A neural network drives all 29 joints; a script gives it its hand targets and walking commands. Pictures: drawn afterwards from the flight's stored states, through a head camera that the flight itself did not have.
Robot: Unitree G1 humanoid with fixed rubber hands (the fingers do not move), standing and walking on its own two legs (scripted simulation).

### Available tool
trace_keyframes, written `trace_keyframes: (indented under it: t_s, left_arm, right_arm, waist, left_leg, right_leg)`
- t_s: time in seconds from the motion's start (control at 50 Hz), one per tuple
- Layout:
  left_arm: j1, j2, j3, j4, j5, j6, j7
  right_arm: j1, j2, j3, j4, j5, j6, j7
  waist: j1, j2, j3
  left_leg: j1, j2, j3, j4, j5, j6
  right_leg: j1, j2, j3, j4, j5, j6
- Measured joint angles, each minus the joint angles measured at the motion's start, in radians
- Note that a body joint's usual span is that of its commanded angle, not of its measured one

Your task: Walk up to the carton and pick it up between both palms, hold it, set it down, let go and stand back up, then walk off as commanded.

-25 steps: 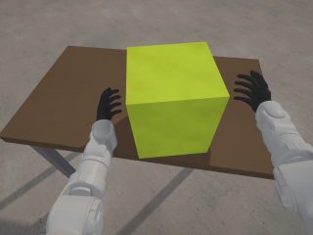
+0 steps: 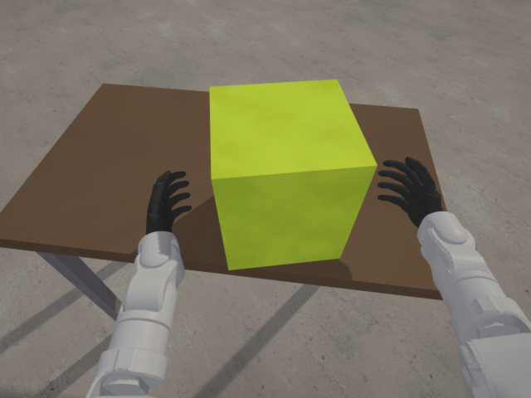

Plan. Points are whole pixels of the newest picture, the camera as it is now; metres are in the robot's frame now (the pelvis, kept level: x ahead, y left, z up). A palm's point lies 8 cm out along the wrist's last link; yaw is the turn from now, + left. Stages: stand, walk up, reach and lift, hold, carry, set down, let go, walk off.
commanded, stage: set down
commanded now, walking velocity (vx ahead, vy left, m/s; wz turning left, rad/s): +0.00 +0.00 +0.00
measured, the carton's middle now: (280, 179) +0.46 +0.06 +0.06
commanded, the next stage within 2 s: none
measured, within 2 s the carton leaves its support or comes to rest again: neither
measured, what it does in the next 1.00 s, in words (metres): stands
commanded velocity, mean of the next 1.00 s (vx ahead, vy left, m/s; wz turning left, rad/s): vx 0.00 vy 0.00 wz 0.00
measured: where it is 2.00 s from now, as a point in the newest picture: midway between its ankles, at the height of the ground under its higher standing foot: outside the picture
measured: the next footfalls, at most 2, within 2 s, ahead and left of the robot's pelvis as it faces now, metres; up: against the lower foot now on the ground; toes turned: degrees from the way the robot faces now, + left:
none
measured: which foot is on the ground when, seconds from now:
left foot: down 0.00-1.00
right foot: down 0.00-1.00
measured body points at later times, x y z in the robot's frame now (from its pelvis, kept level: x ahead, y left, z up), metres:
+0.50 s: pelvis +0.00 +0.00 +0.00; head +0.01 +0.01 +0.45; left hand +0.30 +0.21 +0.06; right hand +0.35 -0.21 +0.06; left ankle +0.04 +0.16 -0.74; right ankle +0.00 -0.09 -0.74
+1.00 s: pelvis +0.00 +0.00 +0.00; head -0.01 +0.02 +0.45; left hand +0.25 +0.20 +0.07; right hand +0.28 -0.24 +0.06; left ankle +0.04 +0.16 -0.74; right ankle +0.00 -0.09 -0.74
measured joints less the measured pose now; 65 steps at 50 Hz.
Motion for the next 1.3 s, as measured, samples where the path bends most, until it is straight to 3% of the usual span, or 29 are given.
trace_keyframes:
  t_s: [0.12, 0.22, 0.42, 0.64, 0.86, 1.0, 1.3]
  left_arm:
    - [0.119, -0.038, -0.026, -0.098, 0.043, 0.084, -0.010]
    - [0.217, -0.053, -0.022, -0.199, 0.046, 0.073, -0.005]
    - [0.257, -0.043, 0.001, -0.263, 0.052, 0.108, -0.011]
    - [0.352, -0.054, -0.024, -0.364, 0.057, 0.156, -0.003]
    - [0.504, -0.045, -0.055, -0.493, 0.053, 0.164, 0.008]
    - [0.534, -0.044, -0.085, -0.512, 0.037, 0.151, 0.032]
    - [0.695, -0.067, -0.112, -0.599, 0.049, 0.156, 0.032]
  right_arm:
    - [0.112, -0.027, -0.006, -0.044, 0.003, 0.005, 0.019]
    - [0.235, -0.048, 0.006, -0.186, 0.024, -0.018, 0.021]
    - [0.357, -0.041, 0.018, -0.326, 0.036, 0.013, 0.020]
    - [0.450, -0.043, -0.015, -0.401, 0.022, 0.045, 0.030]
    - [0.615, -0.054, -0.027, -0.545, 0.025, 0.049, 0.044]
    - [0.676, -0.060, -0.053, -0.604, 0.017, 0.056, 0.060]
    - [0.834, -0.087, -0.073, -0.745, -0.005, 0.090, 0.058]
  waist:
    - [-0.027, 0.011, 0.013]
    - [-0.041, 0.007, 0.027]
    - [-0.050, -0.002, 0.046]
    - [-0.067, -0.004, 0.046]
    - [-0.095, -0.028, 0.060]
    - [-0.088, -0.025, 0.052]
    - [-0.080, 0.017, 0.081]
  left_leg:
    - [0.062, -0.008, -0.010, -0.009, -0.011, 0.005]
    - [0.099, -0.006, 0.003, -0.016, -0.017, 0.005]
    - [0.150, -0.003, 0.011, -0.039, -0.007, 0.003]
    - [0.182, -0.016, 0.003, -0.044, -0.004, 0.009]
    - [0.227, -0.019, 0.010, -0.058, -0.004, 0.008]
    - [0.244, -0.022, 0.028, -0.061, -0.008, 0.013]
    - [0.323, -0.024, 0.038, -0.080, -0.015, 0.013]
  right_leg:
    - [0.076, -0.007, -0.011, -0.028, -0.005, 0.002]
    - [0.103, -0.006, 0.002, -0.024, -0.012, 0.003]
    - [0.138, -0.003, 0.009, -0.020, -0.014, -0.005]
    - [0.163, -0.015, 0.000, 0.001, -0.029, -0.003]
    - [0.203, -0.019, 0.006, -0.005, -0.031, -0.001]
    - [0.207, -0.023, 0.024, 0.003, -0.035, 0.004]
    - [0.288, -0.025, 0.033, -0.027, -0.034, 0.008]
